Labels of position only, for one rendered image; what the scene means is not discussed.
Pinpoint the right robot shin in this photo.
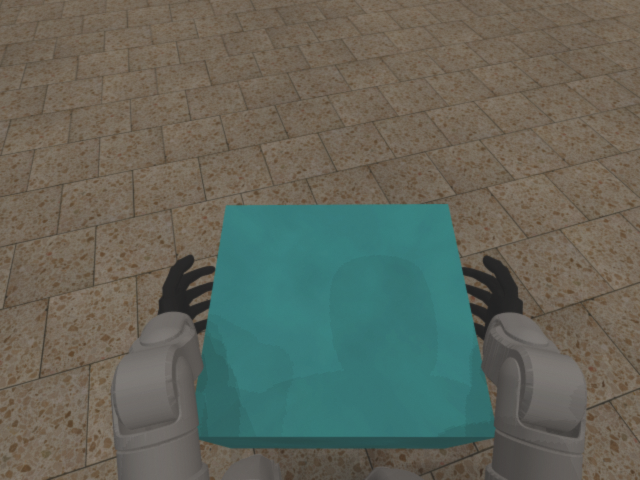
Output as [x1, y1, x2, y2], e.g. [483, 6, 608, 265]
[365, 467, 388, 479]

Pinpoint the robot left hand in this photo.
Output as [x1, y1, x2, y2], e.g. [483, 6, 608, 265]
[158, 255, 215, 335]

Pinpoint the robot right hand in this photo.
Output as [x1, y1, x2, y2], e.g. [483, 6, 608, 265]
[462, 255, 523, 341]

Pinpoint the carton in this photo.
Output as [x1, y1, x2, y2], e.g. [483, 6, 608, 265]
[195, 204, 496, 449]

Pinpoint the left robot forearm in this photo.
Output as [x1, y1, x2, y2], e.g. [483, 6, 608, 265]
[111, 312, 210, 480]

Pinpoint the right robot forearm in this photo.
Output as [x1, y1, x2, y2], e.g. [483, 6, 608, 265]
[481, 312, 587, 480]

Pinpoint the robot left thigh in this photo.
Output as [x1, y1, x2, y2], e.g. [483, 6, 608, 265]
[221, 455, 282, 480]

